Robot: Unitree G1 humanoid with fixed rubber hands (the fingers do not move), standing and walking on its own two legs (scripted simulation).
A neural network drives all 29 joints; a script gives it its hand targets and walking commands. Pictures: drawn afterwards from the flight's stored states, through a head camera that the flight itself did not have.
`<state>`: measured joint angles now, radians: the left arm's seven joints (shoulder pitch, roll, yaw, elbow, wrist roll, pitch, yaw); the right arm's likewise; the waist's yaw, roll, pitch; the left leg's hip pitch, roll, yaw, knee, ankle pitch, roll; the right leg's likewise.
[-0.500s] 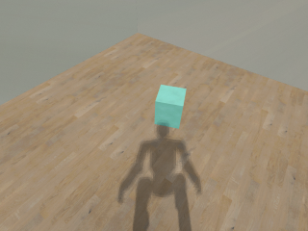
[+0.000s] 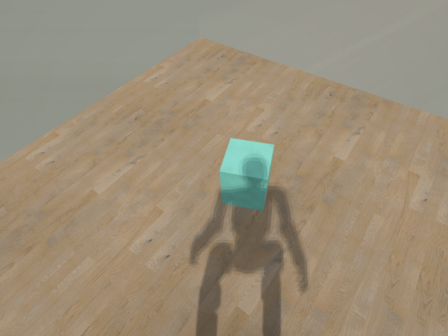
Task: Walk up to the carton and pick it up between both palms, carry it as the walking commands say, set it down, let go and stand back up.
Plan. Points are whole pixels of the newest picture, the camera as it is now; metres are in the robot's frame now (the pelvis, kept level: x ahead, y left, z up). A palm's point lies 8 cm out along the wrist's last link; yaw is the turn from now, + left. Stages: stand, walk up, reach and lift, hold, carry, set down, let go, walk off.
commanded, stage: walk up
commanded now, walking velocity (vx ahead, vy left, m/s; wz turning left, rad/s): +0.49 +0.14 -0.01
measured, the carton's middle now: (247, 175) +0.91 -0.09 -0.62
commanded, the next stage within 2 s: none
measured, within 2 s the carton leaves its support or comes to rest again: neither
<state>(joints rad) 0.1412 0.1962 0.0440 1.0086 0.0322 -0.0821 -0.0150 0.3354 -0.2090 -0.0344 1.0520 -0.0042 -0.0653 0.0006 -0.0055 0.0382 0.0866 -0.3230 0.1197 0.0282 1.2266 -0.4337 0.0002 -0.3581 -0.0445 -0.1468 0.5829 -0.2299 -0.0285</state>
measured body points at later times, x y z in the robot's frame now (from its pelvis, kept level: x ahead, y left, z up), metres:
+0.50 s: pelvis +0.26 +0.06 +0.01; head +0.30 +0.08 +0.45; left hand +0.25 +0.31 -0.15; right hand +0.33 -0.18 -0.13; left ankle +0.32 +0.18 -0.73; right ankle +0.14 -0.08 -0.63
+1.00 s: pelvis +0.47 -0.05 +0.00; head +0.50 -0.09 +0.45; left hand +0.54 +0.19 -0.12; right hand +0.45 -0.29 -0.17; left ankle +0.38 +0.12 -0.65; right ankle +0.55 -0.14 -0.73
